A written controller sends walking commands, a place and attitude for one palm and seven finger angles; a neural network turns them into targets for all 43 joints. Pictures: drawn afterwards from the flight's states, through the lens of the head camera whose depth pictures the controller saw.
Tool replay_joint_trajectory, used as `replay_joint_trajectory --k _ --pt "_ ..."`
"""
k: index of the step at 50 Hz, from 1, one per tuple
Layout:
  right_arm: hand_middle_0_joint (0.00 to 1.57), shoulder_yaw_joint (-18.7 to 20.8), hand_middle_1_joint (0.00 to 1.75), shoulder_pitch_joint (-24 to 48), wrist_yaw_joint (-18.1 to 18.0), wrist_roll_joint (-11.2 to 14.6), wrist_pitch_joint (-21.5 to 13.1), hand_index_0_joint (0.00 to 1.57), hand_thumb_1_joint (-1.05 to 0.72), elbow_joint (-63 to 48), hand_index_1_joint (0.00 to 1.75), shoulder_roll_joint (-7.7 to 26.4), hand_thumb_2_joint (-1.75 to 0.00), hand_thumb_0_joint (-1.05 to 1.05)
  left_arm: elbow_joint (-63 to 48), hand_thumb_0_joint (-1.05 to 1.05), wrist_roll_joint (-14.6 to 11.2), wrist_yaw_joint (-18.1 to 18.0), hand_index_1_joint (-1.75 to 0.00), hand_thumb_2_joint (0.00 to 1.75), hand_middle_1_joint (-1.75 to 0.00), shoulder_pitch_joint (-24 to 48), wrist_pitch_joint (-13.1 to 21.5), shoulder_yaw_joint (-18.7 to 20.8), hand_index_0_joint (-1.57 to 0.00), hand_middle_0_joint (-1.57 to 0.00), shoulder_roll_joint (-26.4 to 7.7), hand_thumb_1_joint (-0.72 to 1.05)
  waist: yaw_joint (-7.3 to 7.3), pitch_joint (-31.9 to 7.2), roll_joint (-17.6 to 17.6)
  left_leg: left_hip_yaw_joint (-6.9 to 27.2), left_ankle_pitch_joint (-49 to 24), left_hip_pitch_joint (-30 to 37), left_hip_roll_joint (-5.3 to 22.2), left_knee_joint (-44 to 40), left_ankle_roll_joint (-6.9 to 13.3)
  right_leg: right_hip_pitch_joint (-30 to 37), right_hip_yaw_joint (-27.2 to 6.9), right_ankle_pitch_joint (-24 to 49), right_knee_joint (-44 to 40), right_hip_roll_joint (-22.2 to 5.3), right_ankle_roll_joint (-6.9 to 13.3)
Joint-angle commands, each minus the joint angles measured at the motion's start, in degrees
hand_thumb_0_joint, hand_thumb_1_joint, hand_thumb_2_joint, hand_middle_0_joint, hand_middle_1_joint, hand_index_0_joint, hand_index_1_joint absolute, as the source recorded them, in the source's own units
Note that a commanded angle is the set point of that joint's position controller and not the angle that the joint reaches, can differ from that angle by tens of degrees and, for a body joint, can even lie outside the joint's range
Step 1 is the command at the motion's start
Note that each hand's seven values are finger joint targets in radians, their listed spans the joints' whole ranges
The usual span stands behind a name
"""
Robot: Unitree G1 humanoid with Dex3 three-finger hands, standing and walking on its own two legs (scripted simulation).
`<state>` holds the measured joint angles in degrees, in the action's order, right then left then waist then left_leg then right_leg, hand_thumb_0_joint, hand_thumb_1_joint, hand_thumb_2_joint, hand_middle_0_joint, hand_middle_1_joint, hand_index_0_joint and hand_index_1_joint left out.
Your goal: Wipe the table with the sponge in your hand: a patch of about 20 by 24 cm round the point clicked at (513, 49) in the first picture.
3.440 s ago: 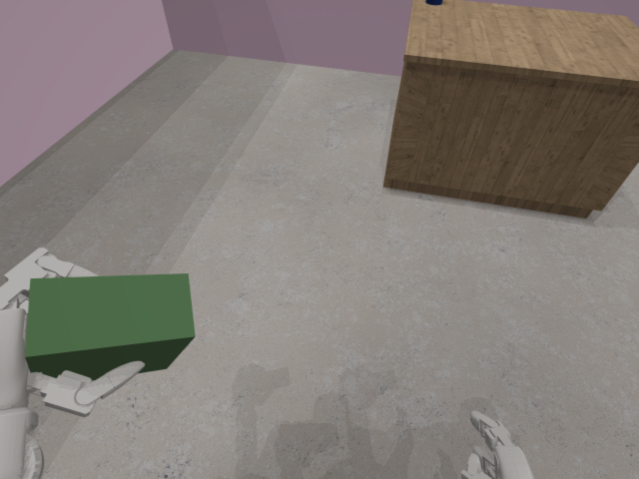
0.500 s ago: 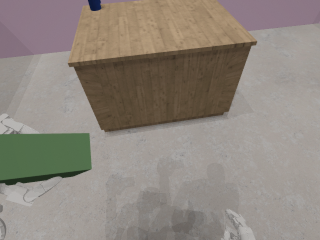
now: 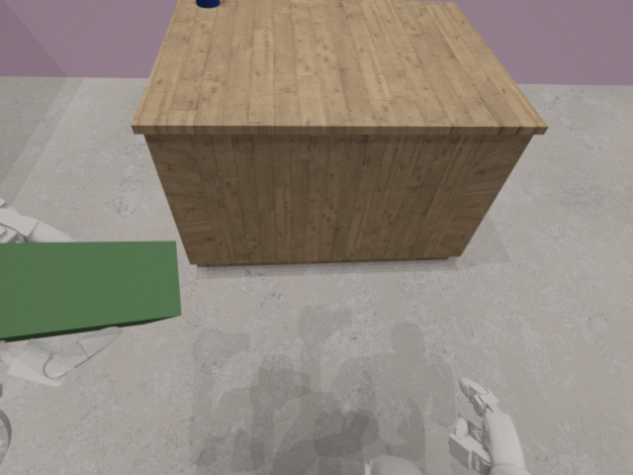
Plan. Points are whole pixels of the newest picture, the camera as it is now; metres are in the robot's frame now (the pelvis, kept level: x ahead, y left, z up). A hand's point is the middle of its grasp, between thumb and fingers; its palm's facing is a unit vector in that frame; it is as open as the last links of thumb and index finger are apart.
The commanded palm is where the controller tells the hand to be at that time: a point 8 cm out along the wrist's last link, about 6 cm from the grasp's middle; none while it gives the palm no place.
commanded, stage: walk to a spot facing it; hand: left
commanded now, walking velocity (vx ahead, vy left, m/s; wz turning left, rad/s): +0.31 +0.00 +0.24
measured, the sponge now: (110, 291) +0.24 +0.21 +0.17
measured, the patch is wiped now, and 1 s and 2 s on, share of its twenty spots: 0.00 0.00 0.00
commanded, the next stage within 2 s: turn to face it in 0.40 s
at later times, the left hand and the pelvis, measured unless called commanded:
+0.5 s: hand (73, 247) +0.28 +0.24 +0.18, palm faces +0.55 -0.72 -0.42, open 10.3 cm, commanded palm +0.21 +0.28 +0.19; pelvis +0.11 -0.02 +0.00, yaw +13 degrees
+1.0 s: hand (160, 199) +0.35 +0.19 +0.17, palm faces +0.51 -0.76 -0.41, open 10.3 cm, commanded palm +0.29 +0.23 +0.19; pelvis +0.15 -0.06 +0.00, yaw +5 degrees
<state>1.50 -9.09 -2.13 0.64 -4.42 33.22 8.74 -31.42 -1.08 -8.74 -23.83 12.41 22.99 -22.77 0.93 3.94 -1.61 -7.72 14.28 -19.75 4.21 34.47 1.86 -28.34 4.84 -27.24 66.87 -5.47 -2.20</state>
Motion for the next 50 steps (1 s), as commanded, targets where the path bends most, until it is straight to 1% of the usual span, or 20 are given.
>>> replay_joint_trajectory --k 1,7,8,9,10,12,14,17,21,24,25,26,28,33,42,43,44,45,48,50 --pt "0.2 2.1 0.3 0.86 -0.39 0.19 -4.31 0.2 -0.9 -7.06 0.3 8.59 -0.9 0.0 -15.74 0.0 -1.24 -0.57 -1.6 1.3 -1.6 -3.87 4.65 4.25 -1.2 -1.2 -5.43 0.1 -1.29 -10.21 16.25 11.93 -4.78 4.82 11.74 -17.47 8.08 3.64 2.28 6.26 -15.43 -0.79 -0.64" --pt "0.2 1.06 0.3 1.05 -2.32 0.11 -3.66 0.2 -0.9 -5.65 0.3 8.23 -0.9 0.0 -6.21 0.0 -0.54 -0.57 -1.6 1.3 -1.6 1.97 2.29 2.93 -1.2 -1.2 -5.18 0.1 -1.56 -8.41 9.6 8.75 8.25 0.08 8.34 -7.66 4.22 19.12 6.94 9.6 -37.14 3.06 -1.26" --pt "0.2 0.85 0.3 0.75 -2.56 0.21 -3.33 0.2 -0.9 -5.75 0.3 7.5 -0.9 0.0 -6.37 0.0 -0.08 -0.6 -1.6 1.3 -1.6 4.01 1.79 2.84 -1.2 -1.2 -6.03 0.1 -1.44 -8.75 3.3 6.13 10.96 -2.49 4.86 1.54 2.71 21.99 1.74 7.22 -42.72 -0.46 0.53" --pt "0.2 0.4 0.3 0.93 -2.5 0.02 -2.78 0.2 -0.9 -6.11 0.3 6.0 -0.9 0.0 -5.94 0.0 0.53 -0.8 -1.6 1.3 -1.6 5.41 1.34 3.64 -1.2 -1.2 -8.69 0.1 -1.64 -8.57 -12.24 1.33 16.99 -14.32 -0.97 18.29 0.15 27.41 -17.36 3.81 -49.44 -13.33 5.66" --pt "0.2 0.17 0.3 3.72 -2.41 -0.4 -3.38 0.2 -0.9 -6.71 0.3 7.09 -0.9 0.0 -5.67 0.0 -0.22 -1.31 -1.6 1.3 -1.6 6.42 0.71 5.93 -1.2 -1.2 -11.33 0.1 -3.14 -7.9 -18.7 4.95 20.32 -21.95 -3.56 32.91 -1.35 28.4 -31.74 5.63 -54.02 -23.45 11.24" --pt "0.2 0.61 0.3 3.69 -1.93 -0.68 -3.27 0.2 -0.9 -5.12 0.3 8.05 -0.9 0.0 -5.9 0.0 -0.52 -0.9 -1.6 1.3 -1.6 5.56 1.57 5.1 -1.2 -1.2 -10.17 0.1 -2.17 -5.06 -12.83 9.27 12.67 -22.5 0.04 42.15 -2.81 24.5 -25.93 8.98 -53.27 -22.3 11.75" --pt "0.2 0.1 0.3 5.43 -1.69 -0.52 -1.92 0.2 -0.9 -5.1 0.3 7.67 -0.9 0.0 -9.44 0.0 -0.07 -0.65 -1.6 1.3 -1.6 4.97 2.49 4.69 -1.2 -1.2 -9.31 0.1 -1.95 -4.36 -6.79 8.07 10.75 -20.47 1.88 39.26 -3.72 23.36 -11.74 20.96 -50.61 -19.58 10.33" --pt "0.2 0.56 0.3 4.35 -1.65 -0.83 -1.04 0.2 -0.9 -6.47 0.3 7.35 -0.9 0.0 -12.89 0.0 0.08 -1.42 -1.6 1.3 -1.6 2.59 2.91 5.51 -1.2 -1.2 -9.42 0.1 -1.57 -6.48 -7.19 3.7 9.36 -11.26 2.54 23.21 -3.36 21.55 0.08 33.14 -47.1 -17.31 8.5" --pt "0.2 1.58 0.3 3.02 -1.52 -1.09 -0.69 0.2 -0.9 -9.69 0.3 6.68 -0.9 0.0 -16.31 0.0 -0.75 -2.99 -1.6 1.3 -1.6 -2.4 2.27 7.13 -1.2 -1.2 -9.12 0.1 -3.09 -8.74 -8.13 -3.08 7.55 -4.65 -0.19 6.39 -3.16 22.84 2.42 37.43 -42.11 -16.98 8.44" --pt "0.2 2.6 0.3 -0.6 -1.99 -0.75 -0.64 0.2 -0.9 -10.05 0.3 7.5 -0.9 0.0 -17.66 0.0 -1.41 -3.58 -1.6 1.3 -1.6 -1.54 2.05 6.22 -1.2 -1.2 -8.29 0.1 0.74 -14.03 -0.95 -5.32 -1.31 11.06 -4.26 -6.41 -2.54 18.13 7.92 35.0 -22.91 -12.77 4.03" --pt "0.2 3.07 0.3 -0.43 -2.12 -0.49 -0.67 0.2 -0.9 -10.15 0.3 8.94 -0.9 0.0 -18.34 0.0 -1.4 -3.64 -1.6 1.3 -1.6 -0.63 3.03 6.22 -1.2 -1.2 -8.1 0.1 1.38 -15.29 11.63 6.76 -7.87 19.74 2.8 -9.33 1.44 7.71 8.33 19.78 -8.82 -7.28 1.08" --pt "0.2 3.12 0.3 0.34 -1.7 -0.28 -1.34 0.2 -0.9 -10.36 0.3 10.29 -0.9 0.0 -19.07 0.0 -1.69 -3.66 -1.6 1.3 -1.6 0.03 4.62 6.08 -1.2 -1.2 -7.97 0.1 0.03 -15.24 25.92 31.43 -34.48 23.68 19.4 -12.66 10.62 -4.42 4.65 -10.8 4.04 1.62 -1.28" --pt "0.2 3.55 0.3 0.22 -0.92 0.42 -2.12 0.2 -0.9 -8.42 0.3 10.25 -0.9 0.0 -15.1 0.0 -0.29 -2.53 -1.6 1.3 -1.6 1.17 5.69 9.14 -1.2 -1.2 -12.89 0.1 -0.65 -15.75 15.79 32.36 -28.37 21.1 21.53 -11.48 13.21 -9.01 -4.82 -7.74 9.29 -0.5 0.5" --pt "0.2 2.07 0.3 1.79 0.07 -0.13 -3.78 0.2 -0.9 -7.35 0.3 9.39 -0.9 0.0 -20.06 0.0 -0.79 -0.97 -1.6 1.3 -1.6 0.5 4.87 4.21 -1.2 -1.2 -7.56 0.1 -1.23 -12.15 17.81 8.18 -22.18 10.16 13.15 -13.93 5.93 0.18 -0.74 5.23 -9.62 0.69 -0.02" --pt "0.2 0.62 0.3 1.59 -0.52 -0.37 -4.6 0.2 -0.9 -7.34 0.3 8.96 -0.9 0.0 -4.52 0.0 -0.63 -0.02 -1.6 1.3 -1.6 7.55 1.34 2.0 -1.2 -1.2 -5.95 0.1 -1.94 -8.59 7.7 1.04 -3.07 3.46 14.21 -2.67 -0.56 15.76 1.2 15.12 -37.92 4.12 -0.24" --pt "0.2 0.59 0.3 1.2 -0.42 -0.25 -4.32 0.2 -0.9 -7.81 0.3 8.0 -0.9 0.0 -4.36 0.0 -0.01 -0.06 -1.6 1.3 -1.6 9.25 1.24 1.89 -1.2 -1.2 -7.12 0.1 -1.37 -8.72 -0.53 -1.36 3.77 2.37 9.02 6.01 -2.67 14.95 -7.85 24.36 -42.3 -0.61 2.76" --pt "0.2 -0.42 0.3 2.49 -0.57 -0.39 -4.24 0.2 -0.9 -8.79 0.3 6.42 -0.9 0.0 -4.98 0.0 -0.17 -0.43 -1.6 1.3 -1.6 10.39 1.26 2.74 -1.2 -1.2 -9.35 0.1 -1.26 -8.39 -12.34 -1.54 17.53 -6.52 2.02 15.76 -4.99 18.05 -23.58 39.82 -44.98 -10.15 7.5" --pt "0.2 0.41 0.3 2.25 -0.39 -0.29 -4.03 0.2 -0.9 -8.81 0.3 7.39 -0.9 0.0 -3.0 0.0 -1.36 -0.7 -1.6 1.3 -1.6 8.53 0.31 4.03 -1.2 -1.2 -9.03 0.1 -2.68 -10.29 -18.99 3.46 20.51 -8.9 -1.4 27.0 -5.71 16.8 -33.15 38.06 -49.89 -13.87 9.85" --pt "0.2 -1.27 0.3 4.85 0.25 -0.58 -1.8 0.2 -0.9 -8.09 0.3 6.25 -0.9 0.0 -11.02 0.0 -1.69 -1.26 -1.6 1.3 -1.6 7.56 1.69 4.64 -1.2 -1.2 -9.38 0.1 -1.99 -13.64 -4.49 9.09 12.87 -12.14 -0.02 33.79 -6.93 23.02 -24.84 40.58 -44.5 -10.79 11.89" --pt "0.2 -0.97 0.3 4.59 -0.09 -0.75 -0.88 0.2 -0.9 -8.31 0.3 6.82 -0.9 0.0 -12.36 0.0 -1.85 -1.58 -1.6 1.3 -1.6 2.16 2.71 6.32 -1.2 -1.2 -10.12 0.1 -1.93 -14.5 -2.37 7.78 11.52 -9.32 -0.72 27.91 -6.67 23.11 -20.63 43.13 -44.15 -8.51 11.46"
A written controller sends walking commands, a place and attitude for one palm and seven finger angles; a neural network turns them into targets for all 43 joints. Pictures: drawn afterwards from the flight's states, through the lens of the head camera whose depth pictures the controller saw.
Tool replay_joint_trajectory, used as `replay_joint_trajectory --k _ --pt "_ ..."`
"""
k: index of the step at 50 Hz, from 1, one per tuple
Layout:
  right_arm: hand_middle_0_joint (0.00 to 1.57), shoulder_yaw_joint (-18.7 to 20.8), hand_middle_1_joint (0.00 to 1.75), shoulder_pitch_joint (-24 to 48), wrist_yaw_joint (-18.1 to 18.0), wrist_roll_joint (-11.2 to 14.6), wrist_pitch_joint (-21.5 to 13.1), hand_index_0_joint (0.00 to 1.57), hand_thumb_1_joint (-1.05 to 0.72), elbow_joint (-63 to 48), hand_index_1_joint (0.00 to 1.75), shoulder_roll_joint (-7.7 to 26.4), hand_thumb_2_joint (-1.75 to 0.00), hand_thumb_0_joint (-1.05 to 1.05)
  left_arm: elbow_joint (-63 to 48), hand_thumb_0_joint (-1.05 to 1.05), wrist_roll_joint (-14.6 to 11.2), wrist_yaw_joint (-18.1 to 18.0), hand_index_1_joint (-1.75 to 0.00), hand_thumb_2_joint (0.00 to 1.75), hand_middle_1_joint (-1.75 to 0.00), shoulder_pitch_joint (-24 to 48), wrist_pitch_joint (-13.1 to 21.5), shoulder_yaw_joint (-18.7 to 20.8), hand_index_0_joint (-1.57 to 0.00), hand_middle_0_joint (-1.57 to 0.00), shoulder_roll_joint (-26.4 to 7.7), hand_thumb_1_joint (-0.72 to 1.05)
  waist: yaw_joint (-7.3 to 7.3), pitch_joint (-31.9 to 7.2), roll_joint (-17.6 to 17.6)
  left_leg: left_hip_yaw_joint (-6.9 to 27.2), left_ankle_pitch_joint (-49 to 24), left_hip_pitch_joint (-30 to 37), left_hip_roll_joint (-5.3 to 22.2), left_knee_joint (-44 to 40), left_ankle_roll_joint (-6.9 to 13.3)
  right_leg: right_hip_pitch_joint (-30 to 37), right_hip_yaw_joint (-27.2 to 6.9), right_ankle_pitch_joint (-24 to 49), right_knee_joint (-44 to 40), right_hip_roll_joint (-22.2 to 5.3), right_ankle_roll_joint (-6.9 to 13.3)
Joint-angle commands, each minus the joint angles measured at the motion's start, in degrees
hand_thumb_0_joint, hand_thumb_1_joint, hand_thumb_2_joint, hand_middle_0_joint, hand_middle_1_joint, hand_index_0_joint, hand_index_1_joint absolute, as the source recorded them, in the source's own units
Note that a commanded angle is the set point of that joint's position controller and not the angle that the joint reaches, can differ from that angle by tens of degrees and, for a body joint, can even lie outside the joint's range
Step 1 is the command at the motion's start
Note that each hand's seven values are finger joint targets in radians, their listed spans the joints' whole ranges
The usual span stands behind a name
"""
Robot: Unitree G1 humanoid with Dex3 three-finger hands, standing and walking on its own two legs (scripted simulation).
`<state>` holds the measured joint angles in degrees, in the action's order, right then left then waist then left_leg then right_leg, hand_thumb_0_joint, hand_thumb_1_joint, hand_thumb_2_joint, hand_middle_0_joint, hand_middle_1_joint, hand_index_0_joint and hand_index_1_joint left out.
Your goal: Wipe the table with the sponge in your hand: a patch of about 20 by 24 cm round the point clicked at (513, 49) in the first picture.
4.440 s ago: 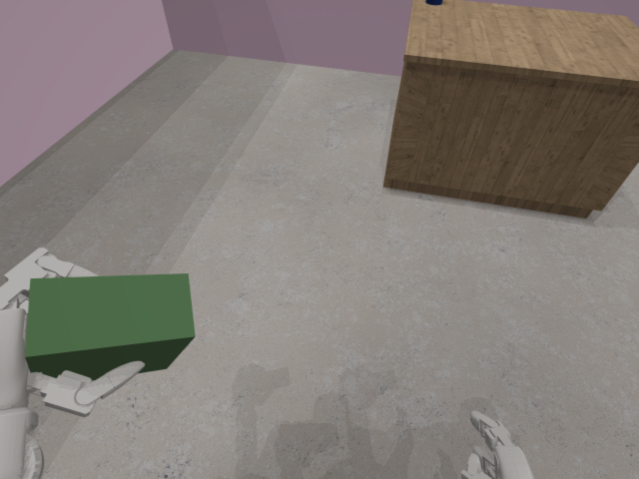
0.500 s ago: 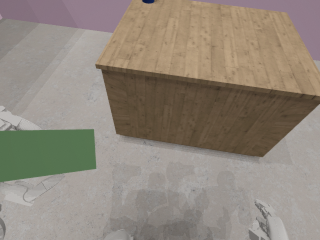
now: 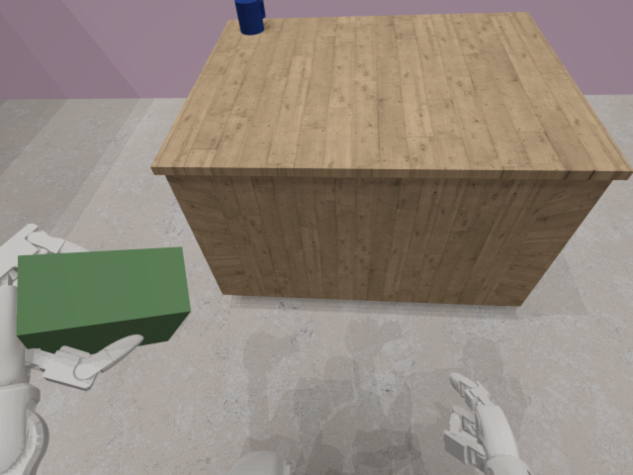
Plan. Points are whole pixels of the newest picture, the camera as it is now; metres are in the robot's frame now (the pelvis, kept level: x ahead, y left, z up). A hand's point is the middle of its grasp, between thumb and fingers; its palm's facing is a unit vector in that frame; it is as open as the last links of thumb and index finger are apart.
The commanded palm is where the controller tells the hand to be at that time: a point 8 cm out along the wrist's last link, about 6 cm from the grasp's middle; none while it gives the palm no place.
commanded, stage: turn to face it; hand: left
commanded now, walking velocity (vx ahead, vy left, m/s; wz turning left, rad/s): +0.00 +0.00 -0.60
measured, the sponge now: (131, 304) +0.24 +0.20 +0.15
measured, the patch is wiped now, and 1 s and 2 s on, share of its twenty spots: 0.00 0.00 0.00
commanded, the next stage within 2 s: take the last steps up to it in 0.60 s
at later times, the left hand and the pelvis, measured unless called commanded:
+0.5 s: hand (169, 305) +0.23 +0.16 +0.17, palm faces +0.17 -0.87 -0.46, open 10.3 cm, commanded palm +0.19 +0.21 +0.19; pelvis -0.04 -0.02 +0.00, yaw -16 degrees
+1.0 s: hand (168, 373) +0.17 +0.13 +0.18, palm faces +0.11 -0.90 -0.43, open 10.3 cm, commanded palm +0.13 +0.19 +0.19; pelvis -0.11 -0.03 +0.01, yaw -19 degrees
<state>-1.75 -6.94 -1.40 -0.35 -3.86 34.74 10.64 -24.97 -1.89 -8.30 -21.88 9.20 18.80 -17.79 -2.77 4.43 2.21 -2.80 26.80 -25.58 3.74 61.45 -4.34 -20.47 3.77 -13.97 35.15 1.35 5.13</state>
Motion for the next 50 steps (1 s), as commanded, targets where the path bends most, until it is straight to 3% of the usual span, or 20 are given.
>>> replay_joint_trajectory --k 1,8,12,13,15,17,20,24,25,26,27,29,31,42,43,44,45,46,47,50 --pt "0.2 2.63 0.3 2.69 -0.82 0.11 -0.98 0.2 -0.9 -10.24 0.3 5.21 -0.9 0.0 -19.99 0.0 -1.21 -2.09 -1.6 1.3 -1.6 -1.07 6.18 10.89 -1.2 -1.2 -15.24 0.1 1.52 -15.7 -5.84 2.46 -1.22 -2.22 -0.69 -2.87 -0.38 15.21 -19.87 28.47 -12.92 -15.09 4.29" --pt "0.2 3.88 0.3 1.19 -0.02 1.2 1.48 0.2 -0.9 -12.65 0.3 7.09 -0.9 0.0 -16.62 0.0 -1.66 -1.97 -1.6 1.3 -1.6 -6.01 5.69 10.75 -1.2 -1.2 -13.72 0.1 0.87 -14.72 -7.57 2.24 -1.13 4.14 -1.43 -22.89 1.03 12.25 -25.8 12.09 -16.42 -14.36 4.84" --pt "0.2 4.33 0.3 -0.97 -0.3 1.43 2.47 0.2 -0.9 -13.01 0.3 8.24 -0.9 0.0 -16.77 0.0 -1.16 -1.28 -1.6 1.3 -1.6 -3.74 5.36 9.13 -1.2 -1.2 -13.61 0.1 1.8 -13.13 -4.56 0.78 -7.31 16.51 -0.23 -36.58 2.93 3.04 -24.79 0.27 -16.49 -9.86 0.05" --pt "0.2 4.58 0.3 -0.76 -0.43 1.51 2.25 0.2 -0.9 -13.7 0.3 8.74 -0.9 0.0 -18.28 0.0 -1.2 -1.14 -1.6 1.3 -1.6 -1.66 5.69 8.75 -1.2 -1.2 -13.94 0.1 1.93 -12.1 -1.99 3.56 -7.72 18.1 3.09 -40.13 4.27 0.67 -23.24 -2.73 -13.6 -7.42 -1.14" --pt "0.2 4.57 0.3 0.23 -0.93 1.63 1.56 0.2 -0.9 -14.1 0.3 9.63 -0.9 0.0 -17.76 0.0 -0.67 -0.75 -1.6 1.3 -1.6 -2.35 6.39 9.84 -1.2 -1.2 -14.6 0.1 0.62 -9.77 12.15 13.57 -12.24 17.2 15.65 -45.17 10.15 -5.83 -13.71 -9.5 2.28 1.44 -5.1" --pt "0.2 4.67 0.3 -0.24 -1.22 0.87 0.58 0.2 -0.9 -13.81 0.3 7.98 -0.9 0.0 -16.47 0.0 0.04 -0.45 -1.6 1.3 -1.6 -2.81 5.73 8.29 -1.2 -1.2 -13.24 0.1 1.0 -5.98 13.4 13.96 -16.6 6.85 20.59 -46.57 13.9 -4.63 -6.81 -11.68 21.01 0.78 -6.95" --pt "0.2 4.8 0.3 -2.51 -0.66 1.22 -1.75 0.2 -0.9 -12.22 0.3 8.89 -0.9 0.0 -16.49 0.0 0.2 -0.29 -1.6 1.3 -1.6 -1.0 5.58 5.82 -1.2 -1.2 -11.49 0.1 1.48 -5.36 11.02 2.4 -33.32 12.31 16.16 -38.59 9.9 -3.61 -1.9 -10.53 10.91 -0.82 -7.38" --pt "0.2 4.59 0.3 -2.17 0.02 1.23 -3.7 0.2 -0.9 -10.96 0.3 9.08 -0.9 0.0 -17.58 0.0 1.07 -0.8 -1.6 1.3 -1.6 3.44 5.66 7.05 -1.2 -1.2 -13.05 0.1 2.12 -6.9 10.52 -0.33 -32.12 10.59 13.43 -28.94 5.52 9.26 2.24 1.05 -6.42 -0.5 -7.13" --pt "0.2 4.44 0.3 -2.42 0.2 1.35 -3.79 0.2 -0.9 -10.86 0.3 8.52 -0.9 0.0 -16.42 0.0 1.25 -0.87 -1.6 1.3 -1.6 4.01 5.93 7.89 -1.2 -1.2 -13.66 0.1 2.27 -8.31 4.84 -2.13 -27.21 7.94 10.85 -23.12 3.95 13.53 -1.31 10.46 -9.19 -3.71 -5.56" --pt "0.2 4.09 0.3 -2.36 0.15 1.4 -3.69 0.2 -0.9 -11.23 0.3 6.93 -0.9 0.0 -15.87 0.0 1.38 -1.33 -1.6 1.3 -1.6 4.11 6.41 9.72 -1.2 -1.2 -15.94 0.1 2.73 -10.22 -6.35 -4.73 -16.52 2.51 5.12 -14.58 1.5 16.95 -13.2 29.54 -9.12 -11.8 -1.19" --pt "0.2 5.11 0.3 -0.8 0.01 1.74 -3.6 0.2 -0.9 -12.13 0.3 6.91 -0.9 0.0 -14.16 0.0 -0.15 -1.34 -1.6 1.3 -1.6 0.65 5.67 11.55 -1.2 -1.2 -16.49 0.1 0.99 -12.96 -17.98 -2.1 5.42 -1.34 -0.92 -3.55 0.45 15.03 -28.0 33.75 -13.87 -19.17 3.47" --pt "0.2 3.69 0.3 0.43 -0.12 0.88 -2.05 0.2 -0.9 -10.57 0.3 4.91 -0.9 0.0 -15.05 0.0 -0.95 -1.69 -1.6 1.3 -1.6 -6.12 5.55 13.63 -1.2 -1.2 -17.37 0.1 1.28 -13.75 -9.74 5.34 3.19 -4.0 0.59 5.08 0.7 14.58 -28.21 23.89 -14.68 -19.92 4.92" --pt "0.2 2.57 0.3 0.84 -0.13 0.51 -0.71 0.2 -0.9 -9.4 0.3 4.26 -0.9 0.0 -17.11 0.0 -1.24 -1.77 -1.6 1.3 -1.6 -8.48 6.3 13.23 -1.2 -1.2 -15.56 0.1 2.11 -14.86 -6.41 4.56 -0.16 -3.78 0.3 3.45 0.44 15.05 -21.24 24.29 -13.48 -16.7 4.34" --pt "0.2 3.97 0.3 -1.24 -2.21 0.22 -0.24 0.2 -0.9 -8.97 0.3 7.73 -0.9 0.0 -14.31 0.0 0.5 -2.12 -1.6 1.3 -1.6 -5.08 5.67 8.1 -1.2 -1.2 -13.05 0.1 3.05 -13.45 -9.3 -3.0 -0.06 14.59 -4.66 -33.46 5.66 3.65 -19.62 -21.77 -25.49 -13.09 1.07" --pt "0.2 4.11 0.3 -1.33 -2.46 0.34 -0.58 0.2 -0.9 -9.27 0.3 8.03 -0.9 0.0 -14.69 0.0 0.64 -1.96 -1.6 1.3 -1.6 -3.85 5.79 7.45 -1.2 -1.2 -13.0 0.1 3.42 -12.59 -6.73 -2.79 -1.1 18.85 -3.64 -39.11 6.4 1.36 -17.45 -21.53 -22.63 -11.39 -0.2" --pt "0.2 4.31 0.3 -2.86 -2.84 -0.33 -0.84 0.2 -0.9 -9.68 0.3 8.94 -0.9 0.0 -16.97 0.0 0.94 -1.99 -1.6 1.3 -1.6 -2.09 6.76 6.1 -1.2 -1.2 -12.26 0.1 4.34 -11.83 -0.21 3.41 4.47 20.28 0.35 -46.29 8.71 -0.26 -14.56 -20.46 -15.14 -7.42 -1.91" --pt "0.2 4.8 0.3 -2.14 -2.66 -0.39 -1.47 0.2 -0.9 -10.26 0.3 9.92 -0.9 0.0 -17.47 0.0 1.23 -1.86 -1.6 1.3 -1.6 -0.57 7.47 6.26 -1.2 -1.2 -11.9 0.1 3.67 -8.0 9.88 15.81 9.89 23.15 9.58 -51.87 12.38 -8.75 -7.44 -15.43 -2.18 -0.82 -4.49" --pt "0.2 4.65 0.3 0.02 -2.64 -0.03 -2.27 0.2 -0.9 -9.74 0.3 9.33 -0.9 0.0 -17.09 0.0 1.79 -2.0 -1.6 1.3 -1.6 0.42 7.51 7.08 -1.2 -1.2 -13.18 0.1 3.33 -6.98 15.87 21.41 9.48 18.85 16.54 -52.9 16.12 -11.34 0.07 -12.01 15.45 1.55 -6.09" --pt "0.2 4.27 0.3 0.19 -2.74 -0.17 -3.09 0.2 -0.9 -8.95 0.3 7.41 -0.9 0.0 -16.66 0.0 2.34 -1.88 -1.6 1.3 -1.6 2.07 7.9 8.87 -1.2 -1.2 -15.21 0.1 3.91 -3.24 15.19 22.81 9.9 10.69 17.24 -54.18 18.15 -11.79 -2.4 -10.87 25.22 -0.93 -5.78" --pt "0.2 5.46 0.3 -1.05 -2.02 0.79 -3.94 0.2 -0.9 -6.64 0.3 8.44 -0.9 0.0 -9.47 0.0 2.2 -0.82 -1.6 1.3 -1.6 -3.67 7.05 6.26 -1.2 -1.2 -10.7 0.1 2.65 -0.69 11.56 11.4 8.34 5.98 12.13 -50.49 15.97 -11.4 -0.58 -9.15 27.35 -2.99 -5.9"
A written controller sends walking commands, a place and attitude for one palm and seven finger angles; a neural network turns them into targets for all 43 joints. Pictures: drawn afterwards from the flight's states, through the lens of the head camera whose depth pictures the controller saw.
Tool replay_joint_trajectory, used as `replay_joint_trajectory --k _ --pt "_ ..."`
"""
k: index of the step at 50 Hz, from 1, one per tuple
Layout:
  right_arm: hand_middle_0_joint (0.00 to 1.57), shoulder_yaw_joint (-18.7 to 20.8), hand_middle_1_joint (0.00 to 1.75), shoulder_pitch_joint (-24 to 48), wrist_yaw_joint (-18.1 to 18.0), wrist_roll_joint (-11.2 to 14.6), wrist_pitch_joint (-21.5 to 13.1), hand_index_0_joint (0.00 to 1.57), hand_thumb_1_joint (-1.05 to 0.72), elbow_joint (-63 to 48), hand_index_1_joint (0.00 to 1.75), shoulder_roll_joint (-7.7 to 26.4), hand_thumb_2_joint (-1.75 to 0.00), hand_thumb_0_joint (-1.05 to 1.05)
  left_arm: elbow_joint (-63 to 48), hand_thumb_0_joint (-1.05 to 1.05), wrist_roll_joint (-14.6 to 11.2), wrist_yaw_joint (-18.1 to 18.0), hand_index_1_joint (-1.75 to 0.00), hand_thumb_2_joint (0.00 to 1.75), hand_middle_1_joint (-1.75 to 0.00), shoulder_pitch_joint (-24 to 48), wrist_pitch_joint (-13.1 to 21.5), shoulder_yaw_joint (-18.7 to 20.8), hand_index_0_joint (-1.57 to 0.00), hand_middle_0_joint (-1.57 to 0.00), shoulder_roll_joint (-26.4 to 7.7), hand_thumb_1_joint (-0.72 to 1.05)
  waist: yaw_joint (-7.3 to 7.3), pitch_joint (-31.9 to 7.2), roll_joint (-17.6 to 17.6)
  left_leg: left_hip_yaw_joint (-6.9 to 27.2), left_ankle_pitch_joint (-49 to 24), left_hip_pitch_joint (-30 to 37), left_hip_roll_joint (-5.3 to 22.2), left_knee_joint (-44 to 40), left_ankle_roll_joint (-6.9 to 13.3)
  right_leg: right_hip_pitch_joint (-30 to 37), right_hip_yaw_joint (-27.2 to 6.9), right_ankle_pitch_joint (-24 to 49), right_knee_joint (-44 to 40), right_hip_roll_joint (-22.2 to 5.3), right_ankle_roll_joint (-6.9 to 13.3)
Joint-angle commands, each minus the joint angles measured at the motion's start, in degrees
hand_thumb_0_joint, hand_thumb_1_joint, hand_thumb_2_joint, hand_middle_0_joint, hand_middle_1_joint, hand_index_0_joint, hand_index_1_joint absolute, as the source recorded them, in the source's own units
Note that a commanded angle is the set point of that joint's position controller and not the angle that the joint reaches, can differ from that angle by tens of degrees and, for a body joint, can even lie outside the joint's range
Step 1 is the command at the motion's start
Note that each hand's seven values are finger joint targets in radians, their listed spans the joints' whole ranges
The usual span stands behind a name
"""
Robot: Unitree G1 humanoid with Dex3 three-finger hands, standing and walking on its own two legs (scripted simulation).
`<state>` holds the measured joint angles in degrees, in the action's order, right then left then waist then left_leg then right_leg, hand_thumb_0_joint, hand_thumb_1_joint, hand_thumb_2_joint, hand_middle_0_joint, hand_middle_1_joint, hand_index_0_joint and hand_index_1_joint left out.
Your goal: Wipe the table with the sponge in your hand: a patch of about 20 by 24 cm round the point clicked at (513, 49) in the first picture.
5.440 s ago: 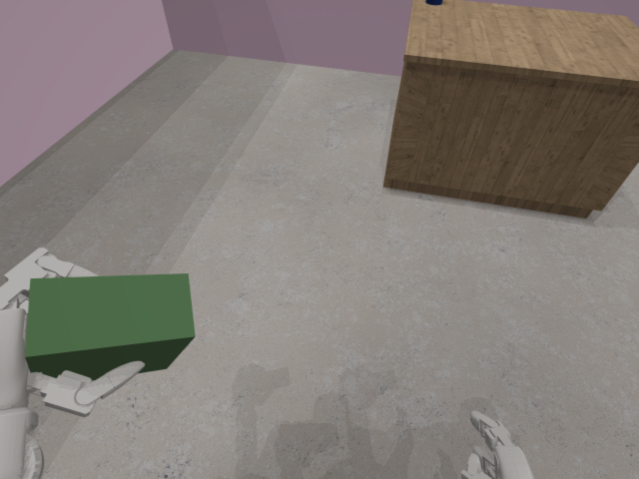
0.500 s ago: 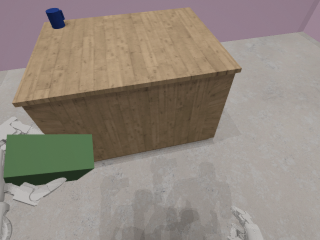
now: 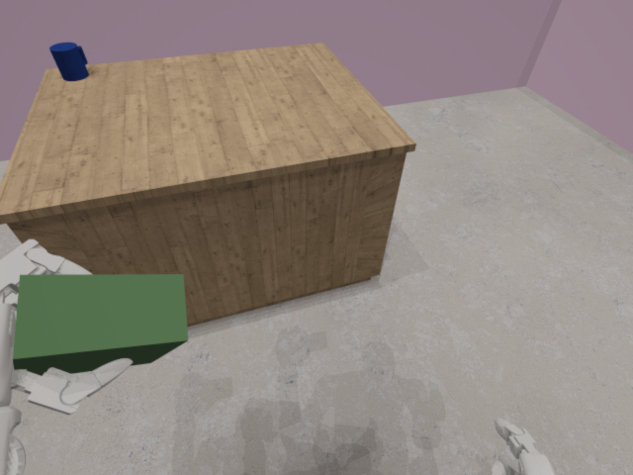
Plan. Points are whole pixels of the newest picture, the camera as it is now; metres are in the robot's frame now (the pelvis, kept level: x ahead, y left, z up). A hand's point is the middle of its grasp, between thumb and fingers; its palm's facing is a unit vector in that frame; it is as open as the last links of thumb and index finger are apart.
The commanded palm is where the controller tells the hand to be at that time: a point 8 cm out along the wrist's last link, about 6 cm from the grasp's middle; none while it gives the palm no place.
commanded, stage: take the last steps up to it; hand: left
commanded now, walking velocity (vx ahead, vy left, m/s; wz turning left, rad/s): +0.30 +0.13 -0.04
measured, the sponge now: (122, 326) +0.22 +0.20 +0.15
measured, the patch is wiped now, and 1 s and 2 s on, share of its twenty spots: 0.00 0.00 0.00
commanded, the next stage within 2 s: none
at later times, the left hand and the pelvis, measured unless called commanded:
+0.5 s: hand (120, 293) +0.25 +0.21 +0.17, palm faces +0.33 -0.78 -0.53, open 10.3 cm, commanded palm +0.19 +0.25 +0.18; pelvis +0.03 -0.03 +0.01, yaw +0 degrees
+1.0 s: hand (130, 213) +0.36 +0.24 +0.17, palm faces +0.37 -0.78 -0.50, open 10.3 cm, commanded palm +0.31 +0.29 +0.18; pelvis +0.14 +0.01 -0.01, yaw -1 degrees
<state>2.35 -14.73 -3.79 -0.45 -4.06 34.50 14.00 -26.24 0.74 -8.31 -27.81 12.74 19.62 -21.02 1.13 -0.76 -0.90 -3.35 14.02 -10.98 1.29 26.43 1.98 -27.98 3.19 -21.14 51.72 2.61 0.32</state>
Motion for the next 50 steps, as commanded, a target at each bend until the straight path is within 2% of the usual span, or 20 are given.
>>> replay_joint_trajectory --k 1,5,7,9,10,13,15,25,29,30,31,32,34,37,43,45,46,47,49,50 --pt "0.2 1.02 0.3 6.74 0.3 1.05 -3.9 0.2 -0.9 -6.4 0.3 4.8 -0.9 0.0 -10.01 0.0 -0.64 -0.73 -1.6 1.3 -1.6 4.6 3.63 4.1 -1.2 -1.2 -6.77 0.1 -1.07 5.11 14.1 11.23 19.43 -8.8 14.12 -15.34 9.09 -2.23 1.24 -2.13 6.05 -4.93 -1.25" --pt "0.2 0.42 0.3 6.76 -0.73 0.41 -4.99 0.2 -0.9 -5.38 0.3 5.17 -0.9 0.0 -10.55 0.0 -0.48 -1.05 -1.6 1.3 -1.6 9.72 3.53 3.38 -1.2 -1.2 -7.28 0.1 -1.27 2.05 13.85 6.81 16.24 -8.62 11.86 -8.85 6.01 12.84 7.01 -3.73 -16.6 -2.88 -2.12" --pt "0.2 0.45 0.3 7.3 -0.76 0.3 -4.87 0.2 -0.9 -4.87 0.3 4.77 -0.9 0.0 -9.12 0.0 -0.01 -1.35 -1.6 1.3 -1.6 12.31 3.2 3.57 -1.2 -1.2 -7.99 0.1 -1.52 0.0 7.22 3.26 18.43 -15.42 8.58 2.55 3.32 24.38 3.27 -1.0 -26.84 -5.46 -0.82" --pt "0.2 0.54 0.3 10.15 -0.24 0.45 -4.51 0.2 -0.9 -6.13 0.3 3.74 -0.9 0.0 -8.3 0.0 -0.99 -1.57 -1.6 1.3 -1.6 13.3 3.37 7.23 -1.2 -1.2 -12.7 0.1 -2.59 0.87 -16.12 0.18 18.24 -31.84 -0.42 35.21 -1.24 27.37 -35.32 -9.29 -41.06 -28.18 10.15" --pt "0.2 1.47 0.3 9.3 0.33 0.23 -4.49 0.2 -0.9 -5.21 0.3 5.04 -0.9 0.0 -7.9 0.0 -1.26 -1.32 -1.6 1.3 -1.6 14.11 3.74 7.9 -1.2 -1.2 -12.69 0.1 -1.92 -0.26 -13.98 6.51 11.94 -29.95 1.44 41.56 -2.1 22.62 -38.39 -17.29 -43.66 -28.92 9.55" --pt "0.2 0.58 0.3 9.44 1.0 0.45 -2.52 0.2 -0.9 -4.06 0.3 3.73 -0.9 0.0 -10.07 0.0 -2.18 -0.18 -1.6 1.3 -1.6 6.93 5.14 9.99 -1.2 -1.2 -12.89 0.1 -1.29 -0.24 -3.07 5.64 2.64 -28.2 3.88 44.49 -3.69 19.38 -20.19 -2.45 -39.91 -23.81 8.37" --pt "0.2 0.5 0.3 9.81 1.05 0.47 -2.18 0.2 -0.9 -4.57 0.3 3.43 -0.9 0.0 -10.17 0.0 -2.06 -0.24 -1.6 1.3 -1.6 3.69 5.96 9.75 -1.2 -1.2 -11.53 0.1 -0.98 -1.38 -3.96 4.2 0.47 -28.48 4.42 41.54 -4.03 21.62 -13.24 10.45 -38.28 -22.3 7.62" --pt "0.2 1.5 0.3 7.46 0.97 0.37 -3.37 0.2 -0.9 -7.94 0.3 3.17 -0.9 0.0 -13.01 0.0 -2.02 -2.53 -1.6 1.3 -1.6 1.27 4.95 8.86 -1.2 -1.2 -10.15 0.1 -2.69 -4.17 -9.91 -4.64 2.25 -14.74 2.33 11.15 -1.86 24.2 -8.77 15.23 -34.16 -21.48 8.15" --pt "0.2 1.85 0.3 6.48 0.01 0.36 -3.43 0.2 -0.9 -7.96 0.3 3.7 -0.9 0.0 -14.44 0.0 -1.66 -2.99 -1.6 1.3 -1.6 5.96 4.61 7.01 -1.2 -1.2 -9.19 0.1 -1.41 -3.29 -5.53 -6.68 -0.63 -1.73 0.88 -0.29 -1.19 18.42 -6.46 9.35 -27.3 -17.82 5.32" --pt "0.2 2.21 0.3 5.85 -0.38 0.52 -3.46 0.2 -0.9 -7.9 0.3 4.48 -0.9 0.0 -14.93 0.0 -1.65 -2.95 -1.6 1.3 -1.6 7.3 4.91 6.9 -1.2 -1.2 -9.16 0.1 -0.67 -3.75 -1.09 -5.0 -1.43 3.42 2.01 -2.64 -0.28 15.11 -4.47 9.91 -20.99 -15.56 3.71" --pt "0.2 2.69 0.3 5.45 -0.49 0.74 -3.5 0.2 -0.9 -8.29 0.3 5.83 -0.9 0.0 -16.12 0.0 -1.8 -2.85 -1.6 1.3 -1.6 8.42 5.25 6.77 -1.2 -1.2 -8.85 0.1 0.05 -5.12 8.11 4.35 -4.54 9.35 8.47 -5.15 3.1 8.3 -0.96 8.73 -9.85 -10.8 1.31" --pt "0.2 2.69 0.3 5.58 -0.16 1.15 -3.47 0.2 -0.9 -8.83 0.3 5.94 -0.9 0.0 -16.9 0.0 -1.74 -2.82 -1.6 1.3 -1.6 8.5 5.72 6.96 -1.2 -1.2 -9.12 0.1 -0.44 -6.42 16.79 16.97 -16.03 16.03 17.56 -5.9 7.84 -1.97 3.67 -7.49 1.8 -5.8 -1.11" --pt "0.2 1.7 0.3 6.32 -0.1 0.39 -4.23 0.2 -0.9 -7.41 0.3 3.81 -0.9 0.0 -15.89 0.0 -1.18 -2.24 -1.6 1.3 -1.6 6.81 5.92 8.16 -1.2 -1.2 -11.55 0.1 -0.57 -4.93 18.76 23.87 -12.64 11.36 21.84 -8.61 13.93 -8.15 -0.78 -14.33 14.51 -7.43 -0.96" --pt "0.2 1.6 0.3 7.04 0.68 1.3 -5.21 0.2 -0.9 -6.54 0.3 3.94 -0.9 0.0 -20.28 0.0 -1.88 -1.69 -1.6 1.3 -1.6 3.86 5.79 7.39 -1.2 -1.2 -9.62 0.1 -1.19 -3.35 14.24 11.23 -12.21 7.15 17.19 -7.66 10.78 -6.67 1.34 -7.66 7.39 -8.75 -1.59" --pt "0.2 0.24 0.3 7.16 0.18 0.73 -5.19 0.2 -0.9 -6.34 0.3 3.74 -0.9 0.0 -14.01 0.0 -2.48 -1.64 -1.6 1.3 -1.6 0.93 3.77 8.65 -1.2 -1.2 -9.64 0.1 -1.34 -4.42 11.15 1.69 -6.04 -2.12 13.37 -3.39 5.02 13.65 8.15 2.31 -17.36 -4.56 -1.7" --pt "0.2 0.36 0.3 7.68 -0.18 0.97 -4.07 0.2 -0.9 -5.96 0.3 3.48 -0.9 0.0 -10.52 0.0 -2.16 -1.42 -1.6 1.3 -1.6 2.98 3.23 8.75 -1.2 -1.2 -9.64 0.1 -1.81 -4.95 3.26 -1.25 -0.97 -9.63 10.05 9.19 2.68 23.6 2.32 5.56 -26.54 -7.73 0.54" --pt "0.2 0.3 0.3 7.35 -0.01 1.0 -3.33 0.2 -0.9 -6.35 0.3 2.35 -0.9 0.0 -9.5 0.0 -1.76 -1.46 -1.6 1.3 -1.6 4.08 3.07 9.52 -1.2 -1.2 -11.34 0.1 -1.55 -5.89 -9.87 -5.31 6.38 -19.47 4.1 23.4 0.3 29.44 -16.39 5.82 -31.47 -18.39 5.66" --pt "0.2 0.25 0.3 9.37 0.33 1.02 -3.46 0.2 -0.9 -7.61 0.3 2.59 -0.9 0.0 -7.67 0.0 -2.68 -1.48 -1.6 1.3 -1.6 5.23 2.8 11.45 -1.2 -1.2 -12.49 0.1 -2.66 -4.12 -18.7 -2.16 16.98 -29.17 0.1 36.55 -1.64 30.34 -34.83 7.14 -36.89 -28.49 10.75" --pt "0.2 0.37 0.3 9.5 1.26 1.02 -3.02 0.2 -0.9 -6.2 0.3 3.07 -0.9 0.0 -10.08 0.0 -3.29 -0.93 -1.6 1.3 -1.6 7.31 3.82 10.32 -1.2 -1.2 -11.83 0.1 -1.77 -1.66 -11.35 5.64 12.35 -32.37 3.33 46.92 -2.81 27.79 -32.52 5.85 -37.43 -30.17 12.54" --pt "0.2 -0.2 0.3 8.94 1.47 0.75 -2.53 0.2 -0.9 -5.27 0.3 2.67 -0.9 0.0 -11.49 0.0 -2.76 -0.84 -1.6 1.3 -1.6 6.35 4.61 9.56 -1.2 -1.2 -10.94 0.1 -1.42 -1.98 -6.31 5.29 9.53 -31.97 4.57 46.66 -3.44 27.67 -22.88 12.88 -35.64 -27.74 11.43"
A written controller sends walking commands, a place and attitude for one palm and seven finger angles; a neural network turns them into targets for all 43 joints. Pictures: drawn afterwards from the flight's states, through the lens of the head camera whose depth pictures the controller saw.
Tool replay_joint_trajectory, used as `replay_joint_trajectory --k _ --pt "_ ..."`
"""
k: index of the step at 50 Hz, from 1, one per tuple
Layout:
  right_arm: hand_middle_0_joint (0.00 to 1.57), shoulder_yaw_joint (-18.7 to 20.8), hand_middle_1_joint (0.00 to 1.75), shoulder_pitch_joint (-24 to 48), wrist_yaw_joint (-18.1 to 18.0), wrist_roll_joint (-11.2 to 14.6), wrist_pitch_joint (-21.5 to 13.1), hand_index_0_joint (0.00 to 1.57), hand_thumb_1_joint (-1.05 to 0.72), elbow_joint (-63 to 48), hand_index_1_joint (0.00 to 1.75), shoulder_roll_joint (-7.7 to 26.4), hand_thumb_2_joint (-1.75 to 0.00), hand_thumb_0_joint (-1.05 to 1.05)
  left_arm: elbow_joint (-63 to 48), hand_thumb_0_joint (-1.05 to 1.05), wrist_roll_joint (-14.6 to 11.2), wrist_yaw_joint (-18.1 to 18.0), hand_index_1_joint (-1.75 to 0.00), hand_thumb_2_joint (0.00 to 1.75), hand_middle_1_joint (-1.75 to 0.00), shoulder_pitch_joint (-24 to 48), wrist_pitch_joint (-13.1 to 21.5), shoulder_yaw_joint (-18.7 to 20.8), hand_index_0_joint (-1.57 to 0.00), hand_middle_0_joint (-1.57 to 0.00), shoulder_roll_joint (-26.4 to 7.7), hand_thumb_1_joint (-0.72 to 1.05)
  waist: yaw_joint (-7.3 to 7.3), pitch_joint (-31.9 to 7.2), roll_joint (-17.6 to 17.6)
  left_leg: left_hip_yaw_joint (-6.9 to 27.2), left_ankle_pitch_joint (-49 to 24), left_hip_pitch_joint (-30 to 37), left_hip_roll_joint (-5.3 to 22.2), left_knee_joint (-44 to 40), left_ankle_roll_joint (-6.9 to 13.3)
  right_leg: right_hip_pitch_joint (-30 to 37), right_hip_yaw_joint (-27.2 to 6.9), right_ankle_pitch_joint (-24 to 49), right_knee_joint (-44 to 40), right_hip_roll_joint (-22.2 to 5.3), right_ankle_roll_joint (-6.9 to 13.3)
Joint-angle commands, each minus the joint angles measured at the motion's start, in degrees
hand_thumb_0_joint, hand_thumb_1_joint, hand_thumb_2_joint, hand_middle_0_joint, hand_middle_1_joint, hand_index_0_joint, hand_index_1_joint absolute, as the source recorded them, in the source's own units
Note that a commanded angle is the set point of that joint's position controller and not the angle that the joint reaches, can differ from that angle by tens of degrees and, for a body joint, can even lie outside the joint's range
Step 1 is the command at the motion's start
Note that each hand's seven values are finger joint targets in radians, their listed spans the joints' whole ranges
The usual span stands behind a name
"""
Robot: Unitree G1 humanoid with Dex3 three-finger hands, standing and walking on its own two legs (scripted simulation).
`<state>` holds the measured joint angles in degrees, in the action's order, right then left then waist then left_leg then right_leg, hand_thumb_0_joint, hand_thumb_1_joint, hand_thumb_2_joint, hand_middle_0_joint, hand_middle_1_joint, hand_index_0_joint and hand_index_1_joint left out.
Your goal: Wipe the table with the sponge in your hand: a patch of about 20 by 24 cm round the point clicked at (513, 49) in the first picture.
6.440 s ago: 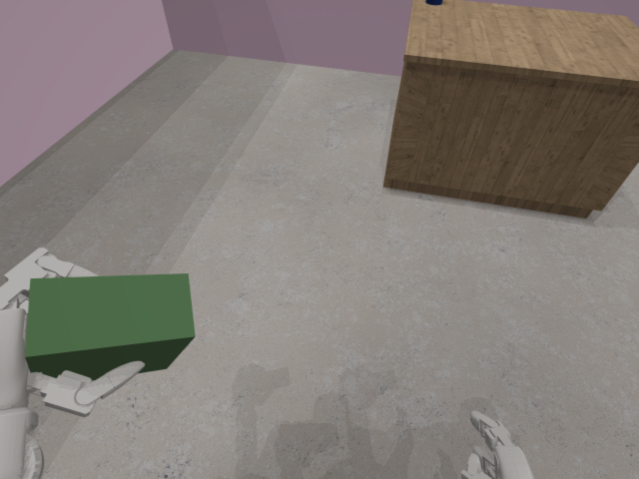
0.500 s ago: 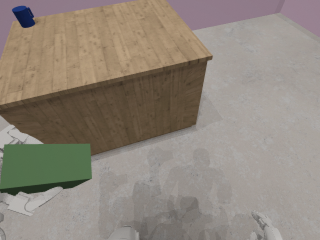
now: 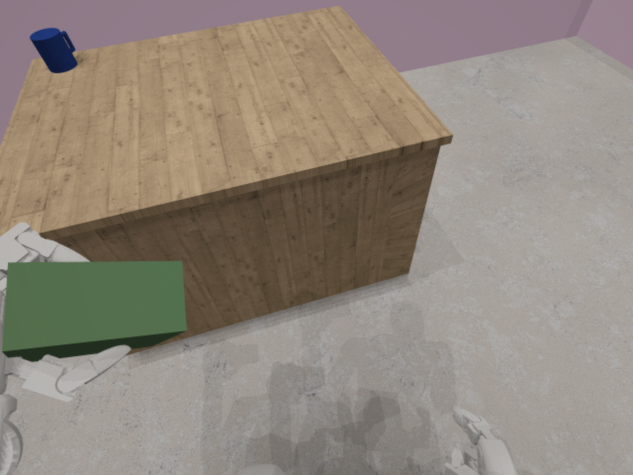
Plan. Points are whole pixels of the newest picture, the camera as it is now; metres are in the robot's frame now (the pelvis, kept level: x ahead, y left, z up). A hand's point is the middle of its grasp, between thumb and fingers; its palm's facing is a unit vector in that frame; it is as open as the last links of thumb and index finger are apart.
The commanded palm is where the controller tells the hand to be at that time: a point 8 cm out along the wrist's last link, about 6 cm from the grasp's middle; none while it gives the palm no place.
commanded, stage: take the last steps up to it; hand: left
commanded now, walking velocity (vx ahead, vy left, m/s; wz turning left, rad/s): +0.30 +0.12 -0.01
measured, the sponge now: (120, 312) +0.23 +0.20 +0.16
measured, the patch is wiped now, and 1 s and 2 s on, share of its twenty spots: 0.00 0.00 0.00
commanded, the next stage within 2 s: come to a stop and stand still in 1.30 s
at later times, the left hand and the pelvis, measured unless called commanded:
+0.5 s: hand (85, 198) +0.35 +0.27 +0.19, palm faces +0.34 -0.82 -0.45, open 10.3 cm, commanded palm +0.29 +0.32 +0.19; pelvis +0.12 +0.05 +0.01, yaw -2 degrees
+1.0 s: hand (104, 141) +0.45 +0.30 +0.19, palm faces +0.37 -0.83 -0.43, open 10.3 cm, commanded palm +0.39 +0.34 +0.19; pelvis +0.22 +0.07 +0.00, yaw -2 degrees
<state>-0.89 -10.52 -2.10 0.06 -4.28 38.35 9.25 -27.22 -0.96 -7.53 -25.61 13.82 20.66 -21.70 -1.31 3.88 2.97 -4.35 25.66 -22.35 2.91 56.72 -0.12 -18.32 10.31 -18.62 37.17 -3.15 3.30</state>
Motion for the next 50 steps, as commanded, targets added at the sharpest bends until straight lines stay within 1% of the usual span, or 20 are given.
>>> replay_joint_trajectory --k 1,4,11,12,13,14,15,21,26,27,29,30,33,36,39,43,44,46,47,50 --pt "0.2 2.47 0.3 5.35 -0.28 0.03 -1.82 0.2 -0.9 -8.88 0.3 7.05 -0.9 0.0 -10.32 0.0 -0.4 -1.61 -1.6 1.3 -1.6 2.55 3.95 7.99 -1.2 -1.2 -9.65 0.1 0.83 -6.45 -7.98 5.31 -4.05 -19.17 3.32 14.55 -1.53 16.03 -22.77 17.59 -19.78 -19.32 6.76" --pt "0.2 2.84 0.3 5.66 -0.5 -0.23 -1.39 0.2 -0.9 -9.85 0.3 7.33 -0.9 0.0 -13.89 0.0 0.1 -2.16 -1.6 1.3 -1.6 1.71 4.66 7.23 -1.2 -1.2 -9.57 0.1 1.34 -7.85 -9.66 1.61 -6.5 -11.2 3.77 -1.66 -1.17 13.1 -11.52 28.53 -17.22 -16.23 4.42" --pt "0.2 4.72 0.3 2.7 -1.68 -0.36 -2.49 0.2 -0.9 -12.53 0.3 7.46 -0.9 0.0 -20.18 0.0 -0.04 -4.27 -1.6 1.3 -1.6 0.67 4.02 9.39 -1.2 -1.2 -10.52 0.1 1.14 -12.19 -6.74 -8.02 -16.76 10.87 -1.39 -30.46 -0.31 11.8 -7.24 20.34 -6.88 -10.99 1.13" --pt "0.2 5.42 0.3 1.57 -2.07 -0.05 -2.54 0.2 -0.9 -12.62 0.3 8.4 -0.9 0.0 -19.43 0.0 -0.09 -4.24 -1.6 1.3 -1.6 0.98 4.39 9.28 -1.2 -1.2 -10.26 0.1 1.95 -12.98 -1.21 -5.29 -17.56 17.47 0.51 -32.26 0.85 7.08 -6.63 18.21 0.73 -9.31 -0.3" --pt "0.2 6.12 0.3 1.27 -2.15 0.28 -2.51 0.2 -0.9 -12.92 0.3 10.27 -0.9 0.0 -18.86 0.0 -0.24 -4.16 -1.6 1.3 -1.6 0.35 4.48 8.22 -1.2 -1.2 -8.92 0.1 2.34 -14.2 10.94 8.27 -23.29 24.19 10.38 -33.98 5.01 -2.26 -2.17 4.0 13.56 -3.61 -3.29" --pt "0.2 6.06 0.3 1.24 -1.7 0.48 -2.72 0.2 -0.9 -13.41 0.3 10.18 -0.9 0.0 -18.83 0.0 -0.23 -4.15 -1.6 1.3 -1.6 2.11 5.19 8.35 -1.2 -1.2 -9.27 0.1 2.1 -13.76 14.92 23.13 -33.6 26.75 19.62 -36.62 11.11 -12.01 -3.64 -18.16 25.6 1.12 -4.24" --pt "0.2 5.5 0.3 1.97 -1.75 0.19 -2.9 0.2 -0.9 -11.93 0.3 9.89 -0.9 0.0 -12.16 0.0 -0.04 -3.39 -1.6 1.3 -1.6 0.95 4.97 9.16 -1.2 -1.2 -11.25 0.1 2.01 -12.44 12.84 26.8 -25.13 21.8 22.78 -39.07 14.32 -15.47 -7.45 -19.26 32.64 -0.38 -3.9" --pt "0.2 4.47 0.3 3.04 -0.72 0.71 -4.81 0.2 -0.9 -11.31 0.3 8.61 -0.9 0.0 -20.64 0.0 -0.95 -2.02 -1.6 1.3 -1.6 -1.92 4.39 6.71 -1.2 -1.2 -7.96 0.1 1.11 -10.97 12.05 6.85 -24.58 13.39 14.43 -37.44 10.41 -9.17 -3.94 -6.23 15.18 -2.02 -4.8" --pt "0.2 3.51 0.3 2.97 -1.87 0.47 -4.1 0.2 -0.9 -11.08 0.3 8.45 -0.9 0.0 -14.16 0.0 -0.87 -2.58 -1.6 1.3 -1.6 -1.5 2.12 7.95 -1.2 -1.2 -8.76 0.1 1.07 -10.58 7.26 2.26 -14.06 7.71 12.25 -31.87 6.01 5.85 0.92 0.55 -5.16 1.65 -4.9" --pt "0.2 3.45 0.3 3.37 -2.19 0.51 -3.52 0.2 -0.9 -10.9 0.3 8.1 -0.9 0.0 -12.44 0.0 -0.65 -2.57 -1.6 1.3 -1.6 -0.14 1.75 8.27 -1.2 -1.2 -9.3 0.1 0.9 -10.27 3.05 0.92 -10.01 4.0 10.82 -26.94 4.78 10.14 -1.62 1.94 -9.54 0.1 -4.08" --pt "0.2 2.52 0.3 3.89 -2.01 0.4 -2.58 0.2 -0.9 -11.9 0.3 5.85 -0.9 0.0 -10.63 0.0 -0.41 -2.76 -1.6 1.3 -1.6 3.1 1.23 9.36 -1.2 -1.2 -11.77 0.1 1.0 -9.05 -19.35 -4.85 4.5 -14.28 -0.81 -2.37 0.2 18.97 -34.12 3.94 -20.71 -18.63 5.42" --pt "0.2 3.56 0.3 4.1 -1.4 0.4 -2.95 0.2 -0.9 -11.3 0.3 7.88 -0.9 0.0 -8.89 0.0 -1.43 -2.54 -1.6 1.3 -1.6 3.99 1.07 9.66 -1.2 -1.2 -11.52 0.1 0.21 -8.41 -21.98 1.44 4.55 -17.21 0.08 7.52 -0.57 17.96 -39.54 3.92 -23.19 -22.63 7.6" --pt "0.2 2.15 0.3 5.35 -0.98 0.37 -1.7 0.2 -0.9 -9.66 0.3 6.76 -0.9 0.0 -12.06 0.0 -0.81 -2.08 -1.6 1.3 -1.6 4.93 2.56 8.62 -1.2 -1.2 -10.61 0.1 0.87 -7.9 -8.55 4.63 -0.92 -18.49 3.01 10.97 -1.67 18.11 -25.01 20.27 -18.71 -20.02 7.64" --pt "0.2 2.21 0.3 5.07 -1.09 -0.13 -1.18 0.2 -0.9 -10.39 0.3 6.93 -0.9 0.0 -13.44 0.0 -0.11 -2.24 -1.6 1.3 -1.6 2.57 3.45 6.55 -1.2 -1.2 -8.66 0.1 1.21 -8.33 -10.42 0.89 -4.47 -9.75 2.95 -2.99 -1.23 13.66 -13.23 30.85 -16.89 -16.27 5.09" --pt "0.2 2.53 0.3 5.05 -1.37 -0.35 -1.58 0.2 -0.9 -12.2 0.3 6.23 -0.9 0.0 -14.83 0.0 -0.26 -3.22 -1.6 1.3 -1.6 -0.08 3.28 7.33 -1.2 -1.2 -9.12 0.1 -0.41 -10.13 -11.34 -4.65 -7.4 -2.26 0.25 -16.44 -0.44 14.59 -10.51 28.53 -15.56 -14.1 4.68" --pt "0.2 4.14 0.3 2.45 -2.1 -0.12 -1.74 0.2 -0.9 -13.02 0.3 7.85 -0.9 0.0 -18.05 0.0 -0.48 -3.92 -1.6 1.3 -1.6 1.92 2.77 7.77 -1.2 -1.2 -9.93 0.1 1.27 -11.19 -7.22 -6.16 -16.39 10.89 -0.83 -30.97 -0.31 11.48 -8.33 17.77 -8.63 -11.08 1.47" --pt "0.2 4.56 0.3 2.07 -2.37 0.14 -1.74 0.2 -0.9 -13.4 0.3 8.49 -0.9 0.0 -18.38 0.0 -0.42 -3.82 -1.6 1.3 -1.6 2.57 3.09 7.41 -1.2 -1.2 -9.68 0.1 1.6 -11.7 -1.82 -3.18 -17.93 16.99 1.61 -33.09 1.01 6.82 -7.8 15.13 -1.68 -9.0 -0.01" --pt "0.2 5.09 0.3 1.89 -2.01 0.62 -1.9 0.2 -0.9 -14.32 0.3 9.85 -0.9 0.0 -18.58 0.0 -0.6 -3.66 -1.6 1.3 -1.6 4.34 4.15 7.3 -1.2 -1.2 -9.57 0.1 1.56 -12.39 14.26 20.71 -33.2 25.18 18.82 -37.02 10.4 -10.52 -4.2 -17.18 19.49 0.93 -3.9" --pt "0.2 4.46 0.3 2.45 -2.14 0.0 -2.2 0.2 -0.9 -13.0 0.3 9.32 -0.9 0.0 -14.06 0.0 -0.33 -3.15 -1.6 1.3 -1.6 3.03 4.03 8.29 -1.2 -1.2 -11.2 0.1 1.72 -11.48 15.88 25.1 -25.53 20.76 21.72 -39.77 13.02 -12.93 -7.27 -18.74 27.41 0.25 -3.61" --pt "0.2 4.68 0.3 2.55 -1.33 0.72 -2.96 0.2 -0.9 -12.06 0.3 8.92 -0.9 0.0 -18.34 0.0 -0.51 -2.24 -1.6 1.3 -1.6 1.75 3.82 6.96 -1.2 -1.2 -9.29 0.1 1.49 -10.14 9.79 15.11 -30.48 20.89 17.61 -36.5 12.48 -16.59 -7.69 -11.18 25.3 -1.7 -4.49"
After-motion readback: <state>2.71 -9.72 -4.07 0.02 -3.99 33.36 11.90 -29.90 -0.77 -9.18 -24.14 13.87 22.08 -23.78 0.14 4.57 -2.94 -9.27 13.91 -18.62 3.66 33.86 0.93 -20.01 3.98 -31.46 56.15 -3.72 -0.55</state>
